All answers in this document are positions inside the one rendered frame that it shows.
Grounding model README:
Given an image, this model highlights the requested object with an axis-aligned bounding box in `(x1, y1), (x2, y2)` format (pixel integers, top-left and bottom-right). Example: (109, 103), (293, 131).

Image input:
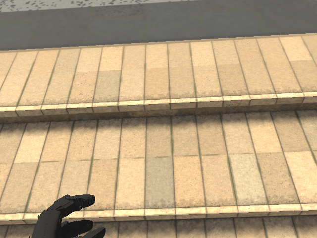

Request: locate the robot left hand
(29, 194), (106, 238)

